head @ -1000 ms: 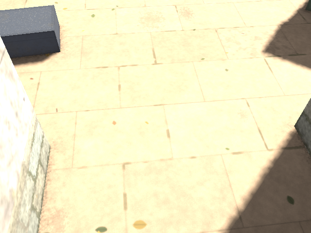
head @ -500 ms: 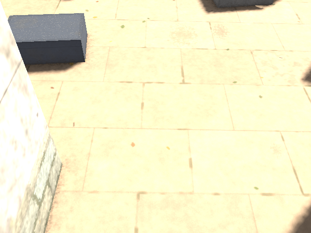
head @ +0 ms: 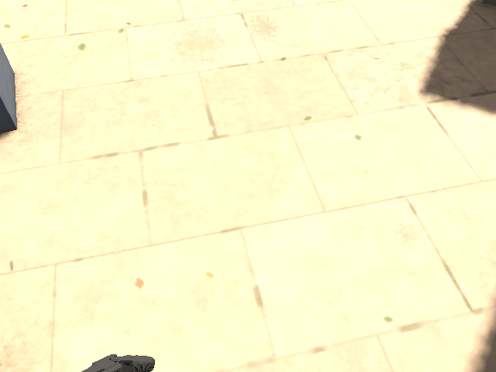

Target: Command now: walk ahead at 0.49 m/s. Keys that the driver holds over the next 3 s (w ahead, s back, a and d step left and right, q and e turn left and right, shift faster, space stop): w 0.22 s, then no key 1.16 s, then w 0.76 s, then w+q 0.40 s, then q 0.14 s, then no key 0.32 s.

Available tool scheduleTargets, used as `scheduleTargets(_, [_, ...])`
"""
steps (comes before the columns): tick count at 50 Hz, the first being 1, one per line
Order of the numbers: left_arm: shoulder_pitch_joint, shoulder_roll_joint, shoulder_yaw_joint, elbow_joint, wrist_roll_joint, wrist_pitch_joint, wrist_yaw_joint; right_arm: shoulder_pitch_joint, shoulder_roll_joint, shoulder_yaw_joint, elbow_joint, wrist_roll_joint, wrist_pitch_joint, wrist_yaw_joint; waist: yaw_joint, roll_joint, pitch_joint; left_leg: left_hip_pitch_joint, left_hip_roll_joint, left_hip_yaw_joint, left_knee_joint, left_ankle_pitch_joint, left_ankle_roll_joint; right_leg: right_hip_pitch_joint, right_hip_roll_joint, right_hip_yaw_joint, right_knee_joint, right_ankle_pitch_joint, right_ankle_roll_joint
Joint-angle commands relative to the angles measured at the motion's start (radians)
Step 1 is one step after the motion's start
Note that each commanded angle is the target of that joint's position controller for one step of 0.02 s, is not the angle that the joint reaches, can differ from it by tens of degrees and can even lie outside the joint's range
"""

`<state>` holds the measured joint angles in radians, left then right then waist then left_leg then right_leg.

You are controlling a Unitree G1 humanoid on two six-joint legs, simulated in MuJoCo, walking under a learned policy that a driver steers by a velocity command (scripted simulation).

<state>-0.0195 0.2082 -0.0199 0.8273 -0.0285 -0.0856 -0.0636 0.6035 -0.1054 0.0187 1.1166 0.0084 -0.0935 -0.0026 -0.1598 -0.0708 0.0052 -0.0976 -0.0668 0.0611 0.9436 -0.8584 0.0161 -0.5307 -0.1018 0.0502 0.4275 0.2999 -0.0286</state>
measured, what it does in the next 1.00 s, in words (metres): goes down: right foot 0.15 m lower, then left foot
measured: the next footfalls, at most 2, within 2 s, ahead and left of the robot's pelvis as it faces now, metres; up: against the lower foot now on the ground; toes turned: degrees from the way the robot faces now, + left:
right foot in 0.06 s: +0.21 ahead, -0.12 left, -0.15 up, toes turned -2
left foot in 0.44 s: +0.43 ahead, +0.10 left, -0.15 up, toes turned -1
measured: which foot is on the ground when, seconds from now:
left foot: down 0.00-0.06, up 0.08-0.42, down 0.44-1.00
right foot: up 0.00-0.04, down 0.06-0.46, up 0.48-0.72, down 0.74-1.00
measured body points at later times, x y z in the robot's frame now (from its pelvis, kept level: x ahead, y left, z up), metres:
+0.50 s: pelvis +0.26 +0.00 -0.07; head +0.29 +0.02 +0.38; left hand +0.28 +0.27 -0.22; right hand +0.48 -0.23 -0.16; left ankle +0.39 +0.10 -0.79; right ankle +0.18 -0.12 -0.78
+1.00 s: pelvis +0.33 -0.01 -0.06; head +0.35 -0.01 +0.39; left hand +0.38 +0.25 -0.20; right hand +0.44 -0.25 -0.20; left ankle +0.39 +0.10 -0.79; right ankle +0.32 -0.14 -0.79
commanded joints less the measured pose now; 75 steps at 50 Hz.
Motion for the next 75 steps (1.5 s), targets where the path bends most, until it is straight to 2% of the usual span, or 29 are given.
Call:
scheduleTargets(1, [0.006, 0.083, 0.041, -0.022, -0.047, -0.030, -0.004, 0.006, -0.202, -0.070, -0.001, 0.020, 0.046, -0.045, 0.097, 0.040, 0.058, -0.077, 0.200, -0.228, 0.089, 0.953, 0.140, 0.180, 0.044, -0.037, -0.132, 0.014, -0.028])
scheduleTargets(2, [0.290, 0.132, 0.071, 0.076, -0.038, -0.016, 0.007, 0.003, -0.179, -0.074, 0.013, 0.005, 0.039, -0.034, 0.213, 0.067, -0.058, -0.223, 0.159, -0.197, 0.336, 0.886, 0.110, 0.504, 0.032, -0.045, -0.047, 0.093, -0.064])
scheduleTargets(3, [0.563, 0.194, 0.092, 0.165, -0.019, -0.002, 0.015, -0.028, -0.113, -0.065, 0.015, 0.010, 0.013, -0.023, 0.335, -0.050, -0.206, -0.514, 0.031, -0.121, 0.746, 0.461, 0.038, 0.890, -0.090, -0.001, 0.123, 0.471, -0.129])
scheduleTargets(4, [0.577, 0.223, 0.079, 0.169, 0.010, 0.000, 0.012, 0.100, -0.072, -0.055, -0.001, 0.050, -0.019, -0.028, 0.293, -0.178, -0.372, -0.794, 0.006, -0.213, 1.080, -0.009, 0.008, 1.157, -0.269, 0.214, 0.340, 0.646, -0.233])
scheduleTargets(5, [0.554, 0.219, 0.092, 0.162, -0.014, 0.018, 0.017, 0.077, -0.133, -0.064, -0.062, 0.052, -0.047, -0.025, 0.283, -0.214, -0.472, -0.871, 0.056, -0.276, 1.087, 0.057, -0.004, 1.147, -0.278, 0.322, 0.298, 0.400, -0.283])
scheduleTargets(6, [0.551, 0.284, 0.114, 0.179, -0.010, 0.022, 0.027, -0.075, -0.077, -0.037, -0.180, 0.084, -0.052, -0.025, 0.269, -0.227, -0.455, -1.056, 0.081, -0.189, 1.010, 0.196, -0.011, 1.119, -0.369, 0.547, 0.052, -0.388, -0.367])
scheduleTargets(7, [0.445, 0.219, 0.106, 0.163, 0.003, 0.027, 0.042, -0.233, -0.086, -0.039, -0.213, 0.084, -0.037, -0.046, 0.243, -0.011, -0.301, -1.087, 0.140, -0.118, 0.945, 0.317, -0.023, 0.890, -0.362, 0.648, -0.108, -0.689, -0.350])
scheduleTargets(8, [0.250, 0.135, 0.073, 0.093, 0.019, 0.010, 0.041, -0.281, -0.155, -0.057, -0.218, 0.055, -0.012, -0.063, 0.178, 0.174, -0.159, -0.944, 0.171, -0.133, 0.750, 0.480, -0.018, 0.580, -0.319, 0.560, -0.147, -0.628, -0.309])
scheduleTargets(9, [0.172, 0.090, 0.060, 0.089, 0.036, -0.009, 0.035, -0.252, -0.123, -0.060, -0.195, 0.024, 0.006, -0.064, 0.124, 0.219, -0.102, -0.833, 0.189, -0.172, 0.707, 0.540, -0.011, 0.376, -0.295, 0.519, -0.126, -0.526, -0.294])
scheduleTargets(10, [0.141, 0.084, 0.052, 0.095, 0.032, -0.014, 0.034, -0.227, -0.090, -0.062, -0.190, 0.009, 0.020, -0.059, 0.080, 0.178, -0.010, -0.735, 0.207, -0.175, 0.544, 0.581, -0.025, 0.178, -0.229, 0.373, -0.132, -0.399, -0.266])
scheduleTargets(12, [0.180, 0.084, 0.054, 0.110, 0.032, -0.009, 0.054, -0.256, -0.077, -0.063, -0.222, 0.007, 0.017, -0.056, 0.074, 0.013, 0.035, -0.611, 0.213, -0.155, 0.274, 0.589, -0.042, 0.052, -0.125, 0.201, -0.182, -0.319, -0.228])
scheduleTargets(16, [0.238, 0.177, 0.090, 0.106, 0.010, -0.007, 0.084, -0.433, -0.121, -0.058, -0.260, -0.010, -0.006, -0.031, 0.125, -0.030, -0.049, -0.352, 0.115, -0.069, -0.205, 0.878, -0.041, 0.096, -0.054, 0.038, -0.144, 0.002, -0.189])
scheduleTargets(19, [0.273, 0.172, 0.099, 0.128, -0.015, 0.006, 0.088, -0.547, -0.159, -0.060, -0.297, -0.002, 0.010, -0.014, 0.150, -0.016, -0.043, -0.356, 0.099, -0.082, -0.358, 0.929, -0.010, 0.238, -0.095, 0.069, -0.104, -0.027, -0.158])
scheduleTargets(22, [0.314, 0.135, 0.091, 0.147, -0.009, 0.011, 0.093, -0.493, -0.208, -0.082, -0.265, -0.027, 0.013, -0.010, 0.129, 0.033, -0.097, -0.197, 0.076, -0.071, -0.496, 1.020, 0.040, 0.327, -0.031, 0.048, 0.053, -0.089, -0.091])
scheduleTargets(23, [0.348, 0.105, 0.082, 0.144, 0.002, 0.005, 0.095, -0.414, -0.280, -0.101, -0.248, -0.032, 0.014, -0.013, 0.122, 0.098, -0.172, -0.031, 0.166, -0.151, -0.446, 1.421, 0.072, 0.266, 0.037, -0.007, 0.196, -0.211, -0.047])
scheduleTargets(24, [0.489, 0.020, 0.057, 0.171, 0.010, -0.006, 0.089, -0.355, -0.296, -0.101, -0.227, -0.037, 0.022, -0.013, 0.155, 0.281, -0.307, 0.271, 0.376, -0.347, -0.399, 1.666, 0.226, 0.051, 0.117, -0.042, 0.444, -0.647, 0.016])
scheduleTargets(25, [0.486, 0.064, 0.060, 0.169, 0.005, 0.004, 0.086, -0.316, -0.226, -0.085, -0.220, -0.023, 0.032, -0.005, 0.125, 0.332, -0.399, 0.272, 0.447, -0.479, -0.458, 1.497, 0.288, 0.019, 0.110, 0.000, 0.591, -0.940, 0.045])
scheduleTargets(26, [0.423, 0.120, 0.077, 0.149, -0.008, 0.026, 0.083, -0.358, -0.214, -0.078, -0.231, -0.022, 0.039, -0.001, 0.129, 0.271, -0.343, 0.194, 0.419, -0.487, -0.502, 1.248, 0.281, -0.032, 0.091, 0.029, 0.638, -0.968, 0.046])
scheduleTargets(27, [0.360, 0.126, 0.081, 0.137, -0.008, 0.050, 0.091, -0.425, -0.212, -0.075, -0.246, -0.023, 0.046, -0.002, 0.141, 0.194, -0.261, 0.088, 0.387, -0.460, -0.543, 1.066, 0.249, -0.056, 0.064, 0.022, 0.641, -0.927, 0.051])
scheduleTargets(29, [0.297, 0.117, 0.087, 0.120, 0.007, 0.085, 0.111, -0.567, -0.218, -0.076, -0.278, -0.028, 0.057, -0.012, 0.188, 0.177, -0.149, -0.133, 0.323, -0.384, -0.626, 0.840, 0.192, 0.013, 0.028, 0.008, 0.501, -0.837, 0.057])
scheduleTargets(32, [0.307, 0.067, 0.077, 0.148, 0.015, 0.095, 0.118, -0.603, -0.213, -0.079, -0.279, -0.036, 0.066, -0.025, 0.210, 0.210, -0.140, -0.265, 0.246, -0.284, -0.672, 0.700, 0.166, 0.204, 0.066, -0.039, 0.304, -0.719, 0.058])
scheduleTargets(37, [0.290, 0.090, 0.077, 0.173, 0.041, 0.099, 0.105, -0.575, -0.190, -0.071, -0.243, -0.019, 0.073, -0.030, 0.224, 0.170, -0.104, -0.328, 0.180, -0.241, -0.675, 0.350, 0.072, 0.361, 0.052, -0.054, 0.071, -0.539, 0.012])
scheduleTargets(39, [0.252, 0.143, 0.089, 0.174, 0.030, 0.092, 0.106, -0.555, -0.201, -0.079, -0.238, -0.013, 0.079, -0.036, 0.187, 0.062, -0.004, -0.252, 0.119, -0.173, -0.640, 0.380, 0.036, 0.180, 0.039, -0.015, 0.001, -0.728, -0.017])
scheduleTargets(42, [0.213, 0.117, 0.085, 0.184, 0.025, 0.066, 0.111, -0.506, -0.188, -0.080, -0.217, -0.016, 0.067, -0.040, 0.161, 0.005, 0.006, -0.162, 0.093, -0.129, -0.544, 0.557, 0.043, 0.144, 0.030, 0.002, -0.047, -0.686, 0.006])
scheduleTargets(49, [0.244, 0.106, 0.083, 0.212, 0.018, 0.051, 0.108, -0.488, -0.179, -0.084, -0.182, -0.012, 0.068, -0.030, 0.168, 0.046, -0.035, -0.087, 0.090, -0.105, -0.473, 0.805, 0.052, 0.198, 0.042, -0.008, -0.015, -0.559, 0.010])
scheduleTargets(69, [0.250, 0.095, 0.075, 0.226, 0.011, 0.076, 0.114, -0.493, -0.200, -0.068, -0.107, -0.007, 0.071, -0.030, 0.156, 0.071, -0.002, -0.088, 0.092, -0.098, -0.443, 0.843, 0.035, 0.269, 0.074, -0.035, 0.039, -0.460, -0.001])
scheduleTargets(71, [0.276, 0.106, 0.080, 0.237, 0.003, 0.079, 0.112, -0.462, -0.201, -0.072, -0.086, 0.004, 0.074, -0.029, 0.156, 0.050, -0.001, -0.102, 0.057, -0.067, -0.428, 0.518, 0.043, 0.259, 0.083, -0.033, 0.017, -0.728, -0.029])
scheduleTargets(73, [0.284, 0.115, 0.081, 0.223, -0.011, 0.068, 0.111, -0.463, -0.203, -0.074, -0.088, 0.017, 0.059, -0.029, 0.158, 0.021, 0.092, -0.195, 0.047, -0.065, -0.419, 0.235, 0.056, 0.208, 0.048, 0.035, -0.048, -0.994, -0.083])
scheduleTargets(75, [0.322, 0.135, 0.085, 0.217, -0.019, 0.037, 0.105, -0.504, -0.180, -0.069, -0.104, 0.024, 0.022, -0.024, 0.176, -0.024, 0.157, -0.297, 0.048, -0.048, -0.344, 0.283, 0.061, 0.247, -0.034, 0.164, -0.121, -1.048, -0.137])
Over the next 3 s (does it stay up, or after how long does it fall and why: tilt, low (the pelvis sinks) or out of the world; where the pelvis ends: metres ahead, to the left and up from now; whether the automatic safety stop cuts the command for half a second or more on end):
stays up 0.98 -0.03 -0.05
